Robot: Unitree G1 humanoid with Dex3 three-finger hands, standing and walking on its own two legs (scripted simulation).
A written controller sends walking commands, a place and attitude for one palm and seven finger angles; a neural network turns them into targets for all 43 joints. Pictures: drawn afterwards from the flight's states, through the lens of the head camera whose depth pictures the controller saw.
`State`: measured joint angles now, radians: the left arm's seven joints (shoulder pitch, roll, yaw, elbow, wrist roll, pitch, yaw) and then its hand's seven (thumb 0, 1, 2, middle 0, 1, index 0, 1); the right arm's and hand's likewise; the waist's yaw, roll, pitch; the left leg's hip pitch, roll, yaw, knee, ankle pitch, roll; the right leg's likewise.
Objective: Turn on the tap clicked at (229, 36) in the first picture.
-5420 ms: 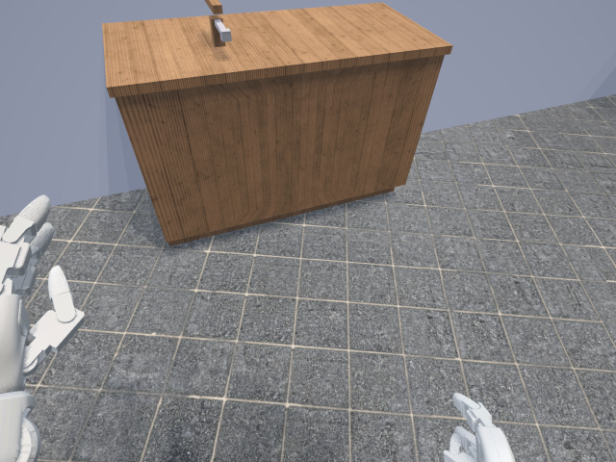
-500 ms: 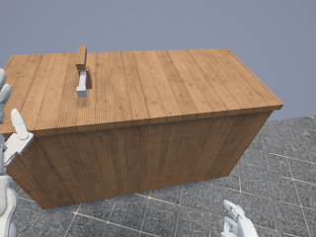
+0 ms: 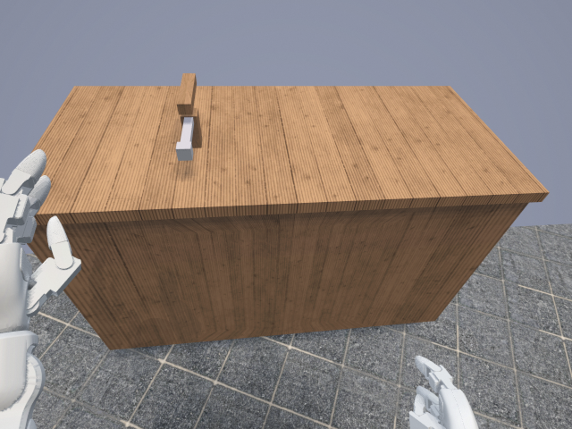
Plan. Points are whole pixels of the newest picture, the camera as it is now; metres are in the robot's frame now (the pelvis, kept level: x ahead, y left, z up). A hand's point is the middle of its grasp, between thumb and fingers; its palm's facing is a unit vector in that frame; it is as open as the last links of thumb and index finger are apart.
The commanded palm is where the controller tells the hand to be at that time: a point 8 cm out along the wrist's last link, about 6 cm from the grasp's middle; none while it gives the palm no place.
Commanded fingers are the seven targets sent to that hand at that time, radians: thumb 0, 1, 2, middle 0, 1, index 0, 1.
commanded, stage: come to a stop and stand still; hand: left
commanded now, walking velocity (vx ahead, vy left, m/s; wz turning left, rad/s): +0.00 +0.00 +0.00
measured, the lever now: (184, 151) +0.58 +0.26 +0.06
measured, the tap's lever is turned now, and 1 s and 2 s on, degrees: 0 0 0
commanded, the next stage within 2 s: look again from close up in 0.92 s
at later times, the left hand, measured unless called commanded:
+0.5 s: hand (94, 276) +0.21 +0.23 +0.17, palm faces +0.30 -0.86 -0.41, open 7.4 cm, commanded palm +0.17 +0.27 +0.17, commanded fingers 0.00 0.90 0.90 -0.20 -0.30 -0.20 -0.30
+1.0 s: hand (124, 258) +0.24 +0.21 +0.17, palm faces +0.29 -0.88 -0.38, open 7.4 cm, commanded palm +0.19 +0.25 +0.17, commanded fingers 0.00 0.90 0.90 -0.20 -0.30 -0.20 -0.30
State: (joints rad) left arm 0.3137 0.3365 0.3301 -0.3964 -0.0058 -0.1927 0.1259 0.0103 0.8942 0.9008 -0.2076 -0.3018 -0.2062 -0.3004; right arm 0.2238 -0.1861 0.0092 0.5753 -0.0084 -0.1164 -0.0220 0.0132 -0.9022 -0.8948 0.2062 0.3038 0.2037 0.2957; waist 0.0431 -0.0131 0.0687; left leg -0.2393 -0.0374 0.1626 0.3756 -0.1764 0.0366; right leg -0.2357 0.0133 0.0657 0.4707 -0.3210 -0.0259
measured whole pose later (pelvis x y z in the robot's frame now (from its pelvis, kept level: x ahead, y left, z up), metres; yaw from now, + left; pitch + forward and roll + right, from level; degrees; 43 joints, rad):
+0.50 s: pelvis -0.02 +0.01 +0.00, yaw -6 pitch -1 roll +0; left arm 0.51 0.40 0.36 -0.51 -0.02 -0.18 0.14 0.01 0.89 0.90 -0.21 -0.30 -0.21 -0.30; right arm 0.31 -0.15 0.03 0.60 -0.01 -0.11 -0.02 0.01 -0.90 -0.89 0.21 0.30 0.20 0.30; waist -0.01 -0.04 -0.01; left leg -0.24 -0.04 0.08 0.34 -0.11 0.04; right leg -0.18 0.04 -0.06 0.49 -0.36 -0.02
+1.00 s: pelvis -0.01 +0.00 +0.00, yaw -8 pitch +0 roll +0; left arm 0.46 0.38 0.34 -0.48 -0.06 -0.20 0.15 0.01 0.89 0.90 -0.21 -0.30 -0.21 -0.30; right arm 0.17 -0.21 0.02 0.55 0.01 -0.07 -0.07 0.01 -0.90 -0.89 0.20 0.30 0.20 0.30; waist 0.02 -0.01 0.01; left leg -0.27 -0.02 0.02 0.46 -0.20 0.03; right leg -0.13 0.07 -0.03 0.42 -0.29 -0.06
